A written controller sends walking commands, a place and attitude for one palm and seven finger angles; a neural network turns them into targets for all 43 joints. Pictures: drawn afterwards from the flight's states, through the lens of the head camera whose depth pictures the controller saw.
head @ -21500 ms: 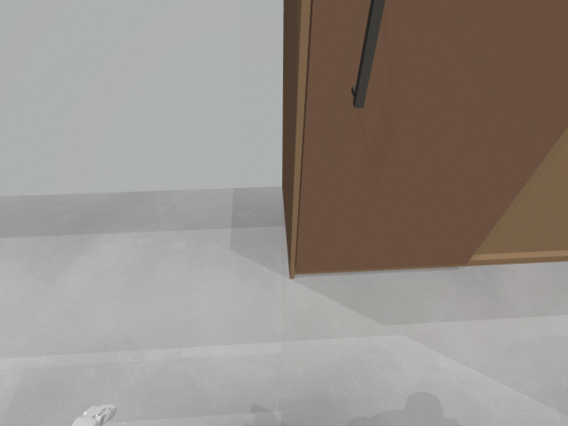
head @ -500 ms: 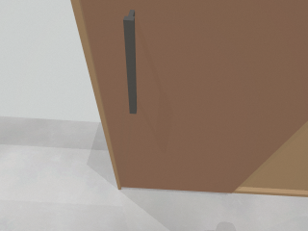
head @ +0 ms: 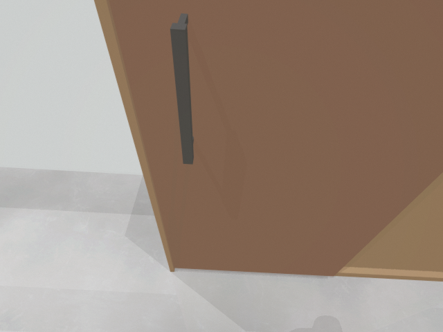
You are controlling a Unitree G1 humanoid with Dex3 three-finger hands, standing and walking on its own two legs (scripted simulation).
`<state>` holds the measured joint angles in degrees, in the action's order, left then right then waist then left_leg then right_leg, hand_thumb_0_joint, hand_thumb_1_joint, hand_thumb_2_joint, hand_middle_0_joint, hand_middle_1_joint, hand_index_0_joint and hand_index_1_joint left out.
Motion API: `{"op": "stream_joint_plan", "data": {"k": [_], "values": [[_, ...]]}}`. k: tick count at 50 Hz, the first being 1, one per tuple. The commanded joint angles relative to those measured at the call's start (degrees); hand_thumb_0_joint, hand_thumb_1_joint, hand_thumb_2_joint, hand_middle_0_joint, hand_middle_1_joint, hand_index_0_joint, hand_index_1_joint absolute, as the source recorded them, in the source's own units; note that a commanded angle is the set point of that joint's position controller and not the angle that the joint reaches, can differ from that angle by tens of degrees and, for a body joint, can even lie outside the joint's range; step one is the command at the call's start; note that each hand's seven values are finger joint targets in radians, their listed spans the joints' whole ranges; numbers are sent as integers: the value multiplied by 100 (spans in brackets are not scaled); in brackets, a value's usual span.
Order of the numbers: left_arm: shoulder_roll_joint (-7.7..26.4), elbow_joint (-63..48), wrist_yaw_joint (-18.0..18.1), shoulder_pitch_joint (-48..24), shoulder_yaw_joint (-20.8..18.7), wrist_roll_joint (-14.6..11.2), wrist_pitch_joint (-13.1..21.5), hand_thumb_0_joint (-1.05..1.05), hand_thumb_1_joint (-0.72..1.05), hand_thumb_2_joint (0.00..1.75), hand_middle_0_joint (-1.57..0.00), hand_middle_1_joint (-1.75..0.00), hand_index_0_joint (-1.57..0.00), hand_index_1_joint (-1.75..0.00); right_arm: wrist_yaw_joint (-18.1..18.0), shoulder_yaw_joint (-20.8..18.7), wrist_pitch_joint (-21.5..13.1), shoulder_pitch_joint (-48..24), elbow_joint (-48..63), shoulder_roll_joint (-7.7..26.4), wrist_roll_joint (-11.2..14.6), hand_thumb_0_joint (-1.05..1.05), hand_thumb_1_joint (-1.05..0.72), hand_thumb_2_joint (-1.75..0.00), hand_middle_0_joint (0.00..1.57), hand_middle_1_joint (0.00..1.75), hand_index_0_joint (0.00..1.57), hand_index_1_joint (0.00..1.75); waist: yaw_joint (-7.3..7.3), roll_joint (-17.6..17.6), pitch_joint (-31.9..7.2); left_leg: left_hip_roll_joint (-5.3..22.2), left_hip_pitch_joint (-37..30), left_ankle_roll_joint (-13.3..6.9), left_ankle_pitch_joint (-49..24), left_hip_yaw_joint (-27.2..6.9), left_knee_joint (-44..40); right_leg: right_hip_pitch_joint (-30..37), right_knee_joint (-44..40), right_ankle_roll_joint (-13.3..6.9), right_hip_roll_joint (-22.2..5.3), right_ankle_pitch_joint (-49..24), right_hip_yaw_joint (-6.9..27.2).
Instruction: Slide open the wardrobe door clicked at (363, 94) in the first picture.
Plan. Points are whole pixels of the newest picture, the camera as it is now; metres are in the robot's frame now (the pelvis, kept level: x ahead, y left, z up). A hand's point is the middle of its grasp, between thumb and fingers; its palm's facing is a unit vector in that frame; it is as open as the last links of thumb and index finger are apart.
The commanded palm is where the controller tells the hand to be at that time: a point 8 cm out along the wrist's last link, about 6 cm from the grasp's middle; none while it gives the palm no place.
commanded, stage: look again from close up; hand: left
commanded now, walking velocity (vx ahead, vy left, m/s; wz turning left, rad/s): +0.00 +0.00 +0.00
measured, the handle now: (186, 100) +0.45 +0.10 +0.19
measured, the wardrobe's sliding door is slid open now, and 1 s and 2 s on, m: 0.00 0.00 0.00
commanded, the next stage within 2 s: raise the hand with hooked fingers in 0.40 s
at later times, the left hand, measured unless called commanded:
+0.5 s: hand out of the picture -0.02 +0.15 -0.18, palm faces +0.02 -0.99 -0.16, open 7.4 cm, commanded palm +0.09 +0.20 -0.07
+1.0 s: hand out of the picture +0.12 +0.18 -0.03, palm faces +0.21 -0.97 -0.07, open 9.1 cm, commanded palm +0.12 +0.22 +0.02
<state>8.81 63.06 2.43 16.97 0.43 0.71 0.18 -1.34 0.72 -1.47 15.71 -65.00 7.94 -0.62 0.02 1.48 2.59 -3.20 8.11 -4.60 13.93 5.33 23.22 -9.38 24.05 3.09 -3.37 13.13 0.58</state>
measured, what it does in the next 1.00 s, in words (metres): lowers itself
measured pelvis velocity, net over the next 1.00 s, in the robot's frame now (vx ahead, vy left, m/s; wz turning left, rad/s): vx -0.02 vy -0.07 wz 0.09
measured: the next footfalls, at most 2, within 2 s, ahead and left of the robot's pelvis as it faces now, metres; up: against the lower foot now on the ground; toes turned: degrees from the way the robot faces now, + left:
none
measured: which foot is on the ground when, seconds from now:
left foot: down 0.00-1.00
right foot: down 0.00-1.00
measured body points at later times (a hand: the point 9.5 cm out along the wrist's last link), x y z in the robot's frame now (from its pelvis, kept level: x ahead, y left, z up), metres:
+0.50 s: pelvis +0.00 -0.01 +0.00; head +0.01 +0.00 +0.45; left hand -0.02 +0.20 -0.17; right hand -0.01 -0.23 -0.15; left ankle -0.01 +0.06 -0.74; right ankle +0.00 -0.16 -0.74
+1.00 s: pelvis -0.02 -0.07 -0.06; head -0.01 -0.06 +0.39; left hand +0.11 +0.23 -0.02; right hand +0.22 -0.30 -0.08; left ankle -0.01 +0.06 -0.74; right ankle +0.00 -0.14 -0.74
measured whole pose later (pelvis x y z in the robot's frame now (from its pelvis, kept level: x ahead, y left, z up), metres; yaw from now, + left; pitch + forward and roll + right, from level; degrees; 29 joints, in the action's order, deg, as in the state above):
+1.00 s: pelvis -0.02 -0.07 -0.06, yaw +5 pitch +7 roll +0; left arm 16.1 -1.3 -15.2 31.7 -14.3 -16.8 14.5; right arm -2.0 -3.1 -17.0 11.4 -28.5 17.2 1.1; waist -1.9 1.2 -6.2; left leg 0.2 36.6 0.7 27.0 -1.4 56.9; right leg -35.9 56.2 -3.8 1.2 27.2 -5.3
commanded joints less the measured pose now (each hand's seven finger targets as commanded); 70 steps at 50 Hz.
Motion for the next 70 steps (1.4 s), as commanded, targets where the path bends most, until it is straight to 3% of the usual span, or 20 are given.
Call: {"op": "stream_joint_plan", "data": {"k": [1, 24, 25, 26, 27, 28, 29, 30, 31, 33, 37, 39, 41, 42, 45, 51, 56, 61, 65, 70], "values": [[476, -148, 28, 427, -60, 14, 86, 0, 90, 90, -20, -30, -20, -30, -64, -135, -78, 344, 143, 649, 28, 0, -90, -90, 20, 30, 20, 30, -21, -60, 142, 905, 155, 202, -1032, -829, -549, -56, -205, -385, -288, -829, 263], [456, -141, 9, 472, -64, 13, 111, 0, 90, 90, -20, -30, -20, -30, -56, -146, -73, 371, 123, 620, 27, 0, -90, -90, 20, 30, 20, 30, -11, -178, 169, 926, 196, 239, -530, -839, -662, -162, -321, -416, -271, -598, 315], [1398, -524, -15, 137, -63, 80, 182, 0, 90, 90, -20, -30, -20, -30, -19, -230, -119, 143, 837, 1228, -64, 0, -90, -90, 20, 30, 20, 30, 121, -658, 229, 693, 179, 451, -2217, -962, -610, -116, 243, -492, -81, -933, 25], [2157, -8889, 194, -4035, -839, -871, 997, 0, 88, 89, -20, -32, -20, -32, -210, -89, -1001, 22, 2703, 1679, 276, 0, -90, -90, 20, 30, 20, 30, 725, -1081, -2357, 366, -1196, 678, -2598, -795, -198, -685, 573, -482, 528, -535, -322], [1587, -8304, 358, -1440, -402, -630, 548, 0, 85, 88, -20, -33, -20, -33, -343, -87, -1587, 141, 2560, 1394, 266, 0, -90, -90, 20, 30, 20, 30, 165, -1738, -2470, 793, -1900, 949, -3007, -840, -642, -1021, 1149, -575, 440, 728, -231], [614, -6240, 450, -588, -42, -550, 100, 0, 83, 87, -21, -34, -21, -34, -349, -4, -1684, -110, 1963, 1276, 229, 0, -90, -90, 20, 30, 20, 30, 198, -1024, -1263, 809, -881, 909, -2265, -740, -786, -1419, 1271, -540, 392, 819, -98], [-72, -6300, 405, 286, 493, -749, -173, 0, 81, 86, -21, -36, -21, -36, -259, -81, -1695, -155, 2162, 1192, 305, 0, -90, -90, 20, 30, 20, 30, 218, -751, -567, 786, -309, 694, -1339, -911, -685, -1553, 1096, -505, 310, 838, -253], [-186, -6692, 368, 385, 479, -791, -207, 0, 78, 85, -21, -37, -21, -37, -285, -85, -1772, -319, 2521, 1272, 360, 0, -90, -90, 20, 30, 20, 30, 254, -386, -201, 726, 192, 514, -794, -875, -395, -1535, 878, -490, 275, 638, -340], [257, -7497, 341, -219, 178, -894, 122, 0, 76, 84, -21, -39, -21, -39, -268, -165, -1986, -305, 2813, 1457, 330, 0, -90, -90, 20, 30, 20, 30, 351, -218, -490, 603, 383, 393, -232, -886, 4, -1317, 525, -466, 205, 459, -359], [829, -7401, 239, 435, -483, -813, 583, 0, 71, 82, -21, -42, -21, -42, -213, -323, -2117, -165, 2986, 1467, 127, 0, -90, -90, 20, 30, 20, 30, 240, 250, -819, 407, 913, 406, -121, -913, 522, -1279, 563, -461, 284, 364, -378], [392, -5757, -968, 2354, -1040, -1472, 1808, 0, 62, 78, -22, -48, -22, -48, 103, -504, -2031, -545, 3402, 1393, 101, 0, -90, -90, 20, 30, 20, 30, -248, 1772, -250, 285, 2479, 466, 316, -599, 1574, -2065, 1381, -493, 284, 801, -434], [774, -5853, -1812, 2052, -1499, -1837, 2531, 0, 57, 76, -22, -51, -22, -51, 182, -559, -2030, -729, 3732, 1518, 108, 0, -90, -90, 20, 30, 20, 30, -296, 1061, -635, 159, 2994, 501, 512, -451, 2222, -2222, 1883, -546, 164, 699, -59], [1361, -6280, -2169, 2293, -1919, -1712, 2309, 0, 53, 74, -23, -54, -23, -54, 224, -595, -1904, -879, 4171, 1511, 193, 0, -90, -90, 20, 30, 20, 30, -622, -497, -974, 32, 3001, 487, 481, -203, 2299, -1946, 2028, -640, 144, 717, 186], [1577, -6883, -2201, 1929, -1930, -1693, 2064, 0, 50, 73, -23, -55, -23, -55, 209, -576, -1839, -978, 4397, 1515, 203, 0, -90, -90, 20, 30, 20, 30, -578, -819, -1113, 13, 2932, 440, 530, -166, 2297, -1981, 2033, -633, 181, 844, 157], [1885, -8020, -1914, 783, -2286, -1859, 1755, 0, 43, 70, -23, -60, -23, -60, 7, -536, -1694, -761, 4579, 1392, 232, 0, -90, -90, 20, 30, 20, 30, -195, -224, -1362, 96, 2920, 327, 859, -382, 2477, -2184, 1723, -411, 225, 1668, 367], [1734, -9135, -1858, -736, -1727, -2074, 2840, 0, 29, 64, -24, -69, -24, -69, -290, -383, -2041, -355, 3832, 1428, 203, 0, -90, -90, 20, 30, 20, 30, 341, -771, -1446, 316, 2313, 275, 259, -804, 2954, -2371, 1844, -385, 325, 441, 485], [2148, -7820, -2503, -625, -1833, -2001, 1958, 0, 18, 59, -25, -76, -25, -76, -480, -255, -2094, -531, 3575, 1548, 359, 0, -90, -90, 20, 30, 20, 30, 333, -285, -1067, 315, 2413, 279, 451, -864, 2648, -1913, 1171, -196, 92, 744, 770], [2703, -6982, -2711, -84, -3037, -2379, 411, 0, 6, 54, -26, -84, -26, -84, -542, -143, -1767, -1018, 3860, 1449, 389, 0, -90, -90, 20, 30, 20, 30, -408, 342, -1615, 316, 2624, 482, 334, -951, 2415, -429, 998, 36, -606, -245, 1428], [2531, -7966, -2400, -160, -3397, -2801, 600, 0, -3, 50, -27, -90, -27, -90, -472, -110, -1949, -971, 4007, 1339, 400, 0, -90, -90, 20, 30, 20, 30, -486, 536, -1927, 294, 2253, 506, -183, -941, 2183, -97, 1091, 65, -438, -1301, 1095], [2060, -8210, -2304, -404, -2637, -2510, 1051, 0, -15, 45, -27, -98, -27, -98, -481, -203, -2206, -706, 3764, 1487, 379, 0, -90, -90, 20, 30, 20, 30, -218, 24, -1311, 341, 1362, 420, -626, -848, 1696, -927, 1153, -170, 128, -1066, 333]]}}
